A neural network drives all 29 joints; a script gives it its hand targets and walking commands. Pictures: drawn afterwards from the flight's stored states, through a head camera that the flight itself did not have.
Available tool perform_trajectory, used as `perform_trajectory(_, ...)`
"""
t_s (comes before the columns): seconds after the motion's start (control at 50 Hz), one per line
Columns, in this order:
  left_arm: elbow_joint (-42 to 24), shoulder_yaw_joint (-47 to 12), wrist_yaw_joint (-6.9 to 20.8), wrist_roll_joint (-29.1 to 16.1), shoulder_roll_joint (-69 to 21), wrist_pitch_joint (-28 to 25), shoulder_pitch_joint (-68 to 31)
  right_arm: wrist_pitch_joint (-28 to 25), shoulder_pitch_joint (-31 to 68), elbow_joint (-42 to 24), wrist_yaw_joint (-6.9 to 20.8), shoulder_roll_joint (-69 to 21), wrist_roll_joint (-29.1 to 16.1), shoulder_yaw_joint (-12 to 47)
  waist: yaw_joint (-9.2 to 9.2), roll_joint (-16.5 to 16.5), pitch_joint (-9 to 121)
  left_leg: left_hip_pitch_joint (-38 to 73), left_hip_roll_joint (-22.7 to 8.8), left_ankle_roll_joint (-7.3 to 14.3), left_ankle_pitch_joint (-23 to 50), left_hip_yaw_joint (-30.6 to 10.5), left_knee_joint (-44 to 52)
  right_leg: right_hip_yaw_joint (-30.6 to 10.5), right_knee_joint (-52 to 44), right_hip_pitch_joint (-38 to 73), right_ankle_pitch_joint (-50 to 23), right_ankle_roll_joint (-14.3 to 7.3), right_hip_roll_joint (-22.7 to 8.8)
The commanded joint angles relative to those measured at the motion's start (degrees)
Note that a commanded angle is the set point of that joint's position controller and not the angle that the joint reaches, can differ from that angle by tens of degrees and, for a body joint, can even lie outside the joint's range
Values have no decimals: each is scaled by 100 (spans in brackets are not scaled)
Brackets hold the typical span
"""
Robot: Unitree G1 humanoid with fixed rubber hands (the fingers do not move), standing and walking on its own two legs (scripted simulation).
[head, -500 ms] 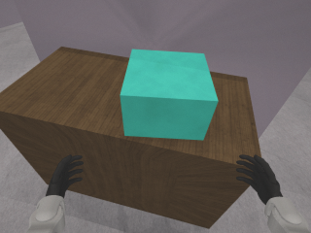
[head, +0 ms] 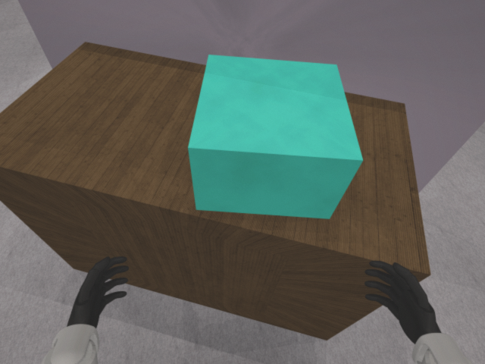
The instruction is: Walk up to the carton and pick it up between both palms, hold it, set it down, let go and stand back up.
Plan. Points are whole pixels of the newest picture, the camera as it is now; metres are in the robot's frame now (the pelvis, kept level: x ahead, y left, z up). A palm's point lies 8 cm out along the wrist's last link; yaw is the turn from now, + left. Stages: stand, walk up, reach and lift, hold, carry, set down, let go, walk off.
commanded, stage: set down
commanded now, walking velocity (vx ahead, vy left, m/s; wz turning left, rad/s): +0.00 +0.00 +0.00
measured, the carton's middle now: (268, 135) +0.56 -0.05 +0.02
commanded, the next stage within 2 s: let go in 1.00 s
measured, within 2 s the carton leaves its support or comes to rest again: neither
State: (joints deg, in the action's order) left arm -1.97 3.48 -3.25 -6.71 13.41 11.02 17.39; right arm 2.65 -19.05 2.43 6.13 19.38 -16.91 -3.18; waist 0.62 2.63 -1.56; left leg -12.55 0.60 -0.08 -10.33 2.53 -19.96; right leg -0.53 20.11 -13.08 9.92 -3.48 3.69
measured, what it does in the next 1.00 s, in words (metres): stands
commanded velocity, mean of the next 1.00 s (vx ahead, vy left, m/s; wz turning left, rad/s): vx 0.00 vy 0.00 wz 0.00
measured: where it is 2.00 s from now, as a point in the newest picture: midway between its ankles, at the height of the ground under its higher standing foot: outside the picture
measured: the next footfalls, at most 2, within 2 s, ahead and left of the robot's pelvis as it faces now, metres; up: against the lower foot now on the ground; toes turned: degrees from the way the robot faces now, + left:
none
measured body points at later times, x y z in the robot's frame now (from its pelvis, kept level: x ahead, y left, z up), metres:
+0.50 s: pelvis -0.01 +0.00 +0.00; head +0.02 +0.02 +0.45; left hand +0.17 +0.24 -0.04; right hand +0.16 -0.25 -0.02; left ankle +0.00 +0.11 -0.75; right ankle +0.00 -0.08 -0.75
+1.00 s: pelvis +0.01 +0.00 +0.00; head +0.06 +0.02 +0.45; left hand +0.18 +0.25 -0.06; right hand +0.17 -0.24 -0.06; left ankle +0.00 +0.11 -0.75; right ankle +0.00 -0.08 -0.75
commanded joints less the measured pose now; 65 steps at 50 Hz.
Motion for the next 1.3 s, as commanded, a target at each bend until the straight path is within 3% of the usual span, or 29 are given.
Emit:
perform_trajectory(0.0,-1157,-73,-14,85,191,-604,526,-709,-438,-527,-13,1368,-198,-430,-13,-360,1474,1781,-153,-152,2432,-593,-134,-290,-456,696,-2645,163,-274)
perform_trajectory(0.02,-682,-105,54,179,104,-573,534,-692,-457,-108,-25,1323,-94,-391,61,-353,1279,1709,-137,-170,2367,-622,-134,-352,-466,681,-2608,137,-256)
perform_trajectory(0.06,-1224,-89,25,143,163,-688,598,-852,-536,-450,-41,1318,-211,-322,-37,-400,1374,1849,-156,-181,2549,-623,-129,-295,-532,767,-2683,123,-228)
perform_trajectory(0.12,-479,1,84,211,274,-663,624,-936,-488,-10,-86,1152,-57,-289,5,-251,1257,1651,-109,-133,2271,-574,-128,-357,-488,849,-2625,151,-301)
perform_trajectory(0.14,-1198,-7,4,84,320,-821,671,-1042,-522,-623,-75,1194,-165,-356,-6,-180,1475,1768,-124,-113,2429,-589,-94,-290,-478,824,-2760,167,-265)
perform_trajectory(0.18,-48,-47,81,260,141,-677,650,-958,-496,471,-60,1076,30,-251,45,-239,1002,1645,-128,-117,2050,-567,-23,-389,-576,688,-2356,160,-316)
perform_trajectory(0.2,-649,31,67,154,359,-786,647,-1059,-532,-175,-106,1004,-109,-181,-40,-182,1242,1663,-158,-54,2061,-577,-49,-413,-573,816,-2430,194,-408)
perform_trajectory(0.24,-40,-76,40,207,141,-666,389,-953,-160,426,-52,1099,105,-365,10,-264,890,1507,-185,-69,1420,-598,116,-325,-664,502,-1430,118,-367)
perform_trajectory(0.26,-136,-36,46,178,298,-709,288,-989,-81,112,-68,1025,84,-316,-49,-124,914,1454,-203,27,1154,-557,156,-365,-676,498,-1114,118,-405)
perform_trajectory(0.32,540,-67,116,240,268,-539,145,-853,-46,575,-112,831,268,-298,-7,13,564,1123,-185,57,614,-515,231,-514,-719,455,-728,169,-551)
perform_trajectory(0.36,35,-87,25,200,299,-611,52,-960,109,232,-99,864,159,-246,-145,-113,784,1149,-263,58,673,-535,254,-400,-653,534,-467,113,-475)
perform_trajectory(0.44,485,-199,-54,182,357,-581,-375,-883,572,510,-39,654,493,-353,-227,-83,569,805,-241,47,176,-372,313,-434,-687,247,444,79,-481)
perform_trajectory(0.52,519,-262,-121,142,385,-595,-624,-844,817,655,12,568,562,-384,-113,-99,527,629,-252,22,30,-393,300,-507,-653,237,680,23,-538)
perform_trajectory(0.54,881,-214,-121,273,349,-512,-704,-780,772,1074,25,452,655,-358,-157,-268,325,572,-197,-5,-84,-305,296,-549,-684,171,907,40,-587)
perform_trajectory(0.56,550,-144,-130,168,466,-589,-740,-849,815,628,-15,403,622,-303,-272,-63,660,602,-168,18,70,-242,215,-561,-632,330,786,95,-575)
perform_trajectory(0.6,854,-325,-138,218,321,-523,-724,-783,854,1079,31,464,739,-396,-147,-226,390,520,-210,-29,-83,-303,302,-504,-662,262,954,24,-568)
perform_trajectory(0.68,1227,-221,-74,293,285,-497,-536,-855,752,1458,-4,360,892,-292,-145,-176,337,449,-196,-44,-28,-290,301,-466,-549,330,602,81,-570)
perform_trajectory(0.74,886,-200,-58,201,457,-655,-396,-1040,593,1130,-125,241,802,-212,-143,-196,683,560,-148,-27,301,-252,175,-407,-444,565,-71,145,-553)
perform_trajectory(0.78,1590,-175,28,403,321,-571,-311,-1044,607,1949,-101,190,984,-157,-47,-326,250,383,-127,-62,184,-257,218,-334,-360,413,-169,174,-519)
perform_trajectory(0.84,886,-27,16,328,462,-802,-54,-1318,370,1328,-177,203,802,-34,-206,-175,903,655,-100,-34,836,-284,82,-298,-224,746,-1260,219,-505)
perform_trajectory(0.9,1093,-90,33,358,358,-803,187,-1476,322,1805,-193,223,838,-70,-119,-346,925,810,-95,-103,1199,-306,20,-241,-208,764,-1615,204,-417)
perform_trajectory(0.92,954,73,18,431,387,-866,286,-1554,222,1586,-200,221,756,-13,-249,-282,1055,806,-78,-95,1431,-340,-30,-252,-155,898,-1927,195,-425)
perform_trajectory(0.94,1342,-47,55,487,272,-804,313,-1572,218,2163,-163,242,831,10,-133,-435,951,843,-79,-127,1400,-319,-58,-248,-152,805,-1904,200,-401)
perform_trajectory(1.06,1379,96,178,624,303,-904,552,-1864,89,2173,-243,305,782,200,-174,-312,1108,1057,29,-159,2020,-287,-216,-272,-84,994,-3091,271,-368)
perform_trajectory(1.1,1485,87,175,684,265,-936,604,-1923,109,2439,-221,317,752,212,-177,-379,1056,1116,24,-199,2175,-330,-215,-202,-131,989,-3015,251,-319)
perform_trajectory(1.14,894,119,106,589,437,-1055,559,-2081,189,1841,-225,323,648,218,-231,-381,1467,1219,41,-148,2192,-320,-240,-205,-97,981,-3146,285,-328)
perform_trajectory(1.22,1183,110,95,662,237,-989,464,-2089,342,2247,-170,444,655,134,-161,-376,1302,1341,-12,-167,2254,-367,-182,-152,-174,749,-2643,188,-235)
perform_trajectory(1.26,1849,21,126,824,71,-810,425,-1977,462,3014,-109,481,851,73,-130,-609,829,1201,-20,-218,1912,-342,-135,-156,-184,576,-2178,114,-249)
perform_trajectory(1.28,1403,49,70,759,104,-876,298,-2008,513,2738,-107,458,805,63,-208,-599,968,1313,-59,-205,2002,-428,-100,-99,-234,526,-2012,112,-201)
